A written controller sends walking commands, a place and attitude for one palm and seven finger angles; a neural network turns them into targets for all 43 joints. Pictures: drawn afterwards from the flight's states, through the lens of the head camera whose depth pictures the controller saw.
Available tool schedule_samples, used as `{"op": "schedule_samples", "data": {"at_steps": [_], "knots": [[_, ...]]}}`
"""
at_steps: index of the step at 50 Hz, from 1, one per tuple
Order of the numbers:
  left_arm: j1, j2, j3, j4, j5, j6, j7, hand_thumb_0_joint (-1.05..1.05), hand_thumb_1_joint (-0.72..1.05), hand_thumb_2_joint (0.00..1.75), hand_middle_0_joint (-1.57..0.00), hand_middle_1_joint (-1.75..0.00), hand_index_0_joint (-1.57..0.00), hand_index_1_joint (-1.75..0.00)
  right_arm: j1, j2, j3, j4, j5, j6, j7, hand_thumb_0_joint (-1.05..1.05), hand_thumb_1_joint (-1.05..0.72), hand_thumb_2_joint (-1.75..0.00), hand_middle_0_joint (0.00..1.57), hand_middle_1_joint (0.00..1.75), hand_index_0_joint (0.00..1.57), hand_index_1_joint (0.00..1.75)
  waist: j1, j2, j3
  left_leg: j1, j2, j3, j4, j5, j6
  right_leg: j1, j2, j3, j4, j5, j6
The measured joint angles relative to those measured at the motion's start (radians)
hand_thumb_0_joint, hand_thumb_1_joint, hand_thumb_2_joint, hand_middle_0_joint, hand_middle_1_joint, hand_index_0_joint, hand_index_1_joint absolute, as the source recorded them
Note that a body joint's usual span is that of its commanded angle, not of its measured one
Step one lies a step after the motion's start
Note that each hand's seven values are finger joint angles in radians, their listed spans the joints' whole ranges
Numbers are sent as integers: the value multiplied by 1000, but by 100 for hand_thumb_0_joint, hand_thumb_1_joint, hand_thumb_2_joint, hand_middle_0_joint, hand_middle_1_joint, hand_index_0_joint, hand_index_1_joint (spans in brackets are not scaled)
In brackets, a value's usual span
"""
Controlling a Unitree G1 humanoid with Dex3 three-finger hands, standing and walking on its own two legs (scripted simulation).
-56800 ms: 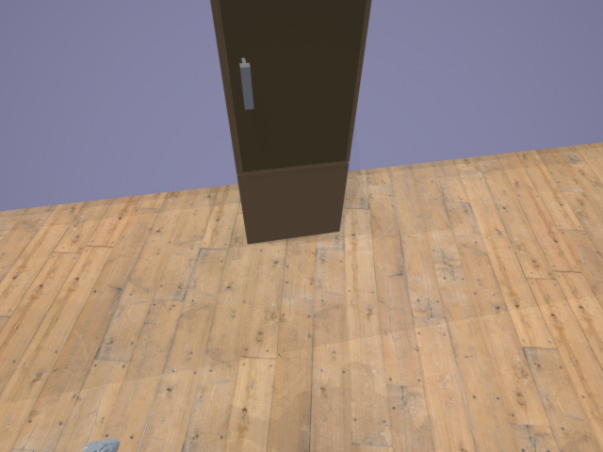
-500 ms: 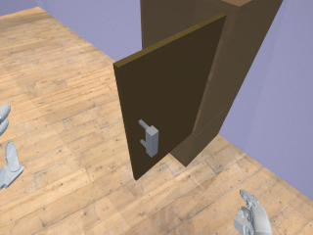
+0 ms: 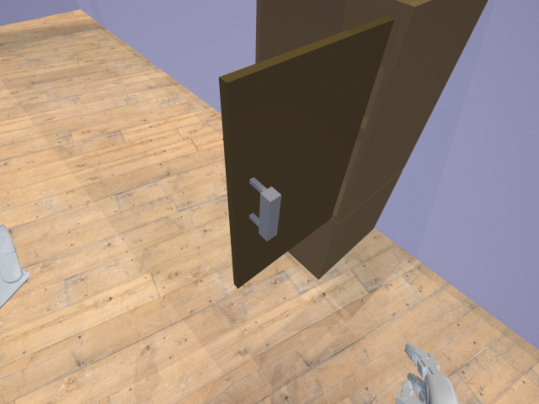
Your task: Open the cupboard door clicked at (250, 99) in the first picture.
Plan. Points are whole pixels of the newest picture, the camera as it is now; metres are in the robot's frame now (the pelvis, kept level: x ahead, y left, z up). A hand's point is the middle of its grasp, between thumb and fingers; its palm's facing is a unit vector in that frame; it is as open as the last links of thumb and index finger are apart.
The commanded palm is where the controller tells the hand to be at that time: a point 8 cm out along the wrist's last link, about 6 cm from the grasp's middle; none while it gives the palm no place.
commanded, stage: step back with the hand held close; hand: left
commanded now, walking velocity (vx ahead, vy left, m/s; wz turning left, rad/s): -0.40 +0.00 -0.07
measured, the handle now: (261, 208) +0.46 +0.04 -0.01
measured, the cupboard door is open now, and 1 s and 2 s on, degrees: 88 88 88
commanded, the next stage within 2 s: stop stepping back and stand still in 0.42 s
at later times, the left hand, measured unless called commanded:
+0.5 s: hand (14, 385) +0.12 +0.23 +0.17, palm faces +0.24 -0.81 -0.53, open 7.4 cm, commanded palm +0.05 +0.27 +0.18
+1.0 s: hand out of the picture -0.02 +0.22 +0.17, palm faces +0.41 -0.80 -0.43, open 7.4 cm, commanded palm -0.08 +0.26 +0.18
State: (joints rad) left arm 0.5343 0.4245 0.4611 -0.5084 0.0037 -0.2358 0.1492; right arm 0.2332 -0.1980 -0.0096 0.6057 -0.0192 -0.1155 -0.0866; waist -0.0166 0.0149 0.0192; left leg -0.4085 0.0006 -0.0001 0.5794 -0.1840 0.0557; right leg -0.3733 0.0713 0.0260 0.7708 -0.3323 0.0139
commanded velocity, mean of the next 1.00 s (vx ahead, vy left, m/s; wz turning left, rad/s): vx -0.06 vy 0.02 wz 0.01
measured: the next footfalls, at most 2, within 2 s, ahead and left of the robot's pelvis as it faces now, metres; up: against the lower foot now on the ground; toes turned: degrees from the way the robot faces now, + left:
right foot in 0.12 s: -0.07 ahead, -0.12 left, +0.00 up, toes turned -1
left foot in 0.36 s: -0.01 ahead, +0.06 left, +0.00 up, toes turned -4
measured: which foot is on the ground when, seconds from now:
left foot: down 0.00-0.20, up 0.22-0.34, down 0.36-0.70, up 0.72-0.92, down 0.94-1.00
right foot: up 0.00-0.10, down 0.12-0.40, up 0.42-0.68, down 0.70-1.00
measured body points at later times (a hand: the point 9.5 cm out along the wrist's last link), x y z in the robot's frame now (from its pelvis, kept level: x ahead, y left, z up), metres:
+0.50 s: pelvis -0.12 -0.01 +0.01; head -0.07 +0.01 +0.46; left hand +0.10 +0.27 +0.19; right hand +0.05 -0.27 -0.05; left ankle -0.05 +0.06 -0.73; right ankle -0.15 -0.12 -0.70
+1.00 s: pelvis -0.23 -0.03 +0.00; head -0.26 -0.03 +0.45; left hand -0.05 +0.26 +0.20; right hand -0.13 -0.31 -0.09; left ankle -0.23 +0.11 -0.73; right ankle -0.25 -0.13 -0.73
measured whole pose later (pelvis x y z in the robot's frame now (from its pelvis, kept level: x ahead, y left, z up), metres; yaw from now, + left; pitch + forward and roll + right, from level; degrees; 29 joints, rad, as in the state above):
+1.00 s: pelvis -0.23 -0.03 +0.00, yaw -3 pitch +0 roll +1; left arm 0.52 0.39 0.41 -0.43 -0.02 -0.19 0.16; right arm 0.30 -0.24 -0.01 0.69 0.00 -0.13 -0.12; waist -0.03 -0.03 -0.06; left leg -0.25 0.04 0.06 0.54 -0.28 -0.02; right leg -0.27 -0.02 -0.05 0.62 -0.35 -0.03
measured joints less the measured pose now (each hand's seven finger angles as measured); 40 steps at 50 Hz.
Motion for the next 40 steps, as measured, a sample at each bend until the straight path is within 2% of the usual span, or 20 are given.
{"op": "schedule_samples", "data": {"at_steps": [3, 5, 8, 11, 13, 15, 16, 18, 20, 24, 28, 31, 33, 35, 37, 39, 40], "knots": [[17, -10, 9, -4, -17, -4, 8, 1, 89, 90, -22, -31, -21, -30, -3, 10, 7, 17, -5, -23, 12, 1, -90, -90, 20, 30, 20, 30, 25, -9, -30, -10, 12, 17, -57, 39, -11, 98, -3, -15, -75, -54, -9], [14, -18, 2, -6, -28, 1, 9, 1, 89, 90, -21, -31, -21, -30, -27, 14, 14, 26, -9, -31, 21, 1, -90, -90, 20, 30, 20, 30, 42, -23, -36, -26, 16, 39, -88, 67, -18, 163, -15, -14, -181, -18, -14], [-29, -25, -23, 0, -32, 5, -2, 1, 89, 90, -21, -31, -20, -30, -100, 10, 21, 33, -11, -26, 28, 1, -90, -90, 20, 30, 20, 30, 57, -24, 1, -53, 34, 65, -113, 111, -31, 187, -9, 9, -294, -30, -40], [-47, -11, -59, -6, -37, 16, -20, 1, 89, 90, -21, -31, -21, -30, -146, 4, 19, 24, 9, 0, 28, 1, -90, -90, 20, 30, 20, 30, 36, 2, 35, -51, 60, 54, -123, 139, -40, 179, 20, 1, -304, 14, -52], [-12, 20, -62, -21, -37, 16, -33, 1, 89, 90, -21, -31, -21, -30, -138, 7, 19, 10, 23, 18, 26, 1, -90, -90, 20, 30, 20, 30, 16, -8, 15, -56, 44, 36, -30, 24, -41, 171, 22, -2, -309, 25, -55], [36, 50, -47, -39, -34, 17, -41, 1, 89, 90, -22, -31, -21, -30, -116, 7, 18, -2, 26, 34, 21, 1, -90, -90, 20, 30, 20, 30, 6, -31, -17, -46, 13, 24, 60, -89, -45, 157, 16, 5, -318, 37, -60], [55, 61, -37, -45, -34, 18, -42, 1, 89, 90, -22, -31, -21, -30, -107, 4, 19, -8, 24, 39, 16, 1, -90, -90, 20, 30, 20, 30, 4, -41, -30, -28, 1, 24, 64, -107, -48, 149, 13, 9, -324, 45, -61], [69, 71, -23, -50, -36, 20, -37, 1, 89, 90, -22, -31, -21, -30, -92, -15, 20, -20, 21, 46, 3, 1, -90, -90, 20, 30, 20, 30, 0, -38, -38, 30, -5, 19, -18, -12, -42, 135, 20, 6, -331, 62, -57], [40, 82, -19, -36, -40, 23, -34, 1, 89, 90, -22, -31, -21, -30, -94, -22, 9, -15, 24, 50, -5, 1, -90, -90, 20, 30, 20, 30, 1, -53, -17, 55, -21, 17, -91, -5, -12, 113, 6, 2, -313, 77, -39], [30, 78, -22, -26, -52, 41, -32, 1, 89, 90, -22, -31, -21, -30, -95, -22, -5, -14, 7, 21, 8, 1, -90, -90, 20, 30, 20, 30, 12, -56, 23, 75, -25, 27, -182, 70, 2, 29, 2, 14, -78, -80, -17], [69, 63, -37, -72, -59, 61, -22, 1, 89, 90, -22, -31, -21, -30, -76, -3, 3, -2, 5, -19, 20, 1, -90, -90, 20, 30, 20, 30, 23, -44, 27, 77, -4, 28, -240, 140, -5, 13, -8, 0, 60, -123, -2], [88, 53, -41, -81, -59, 81, -10, 1, 89, 90, -22, -31, -21, -30, -56, 18, 19, 5, 4, -25, 16, 1, -90, -90, 20, 30, 20, 30, 22, -39, 8, 66, 7, 22, -266, 179, -16, 70, -26, -26, 9, -144, -7], [87, 52, -39, -68, -58, 93, -1, 1, 89, 90, -22, -31, -21, -30, -40, 32, 29, 6, 2, -21, 11, 1, -90, -90, 20, 30, 20, 30, 13, -40, -10, 47, 4, 14, -272, 169, -29, 149, -35, -54, -125, -156, -20], [84, 59, -23, -64, -55, 99, 5, 1, 89, 90, -22, -31, -21, -30, -30, 43, 38, -1, 0, -15, 12, 1, -90, -90, 20, 30, 20, 30, 12, -67, -27, -18, -15, 31, -199, 58, -52, 216, -55, -52, -307, -146, -56], [67, 33, -33, -60, -53, 97, 3, 1, 89, 90, -22, -31, -21, -30, -39, 29, 40, 26, -8, -2, 15, 1, -90, -90, 20, 30, 20, 30, 30, -51, -22, -98, -13, 5, 27, -45, -68, 188, -48, -50, -313, 23, -73], [53, 9, -51, -45, -50, 85, -1, 1, 89, 90, -22, -31, -21, -30, -16, 21, 37, 62, -2, 8, 16, 1, -90, -90, 20, 30, 20, 30, 41, -54, -43, -126, -15, -1, 220, -82, -74, 183, -50, -47, -308, 49, -70], [45, -2, -58, -34, -45, 78, 0, 1, 89, 90, -22, -31, -21, -30, 2, 18, 36, 74, 1, 11, 13, 1, -90, -90, 20, 30, 20, 30, 42, -59, -60, -116, -11, 7, 258, -92, -71, 184, -55, -46, -312, 50, -66]]}}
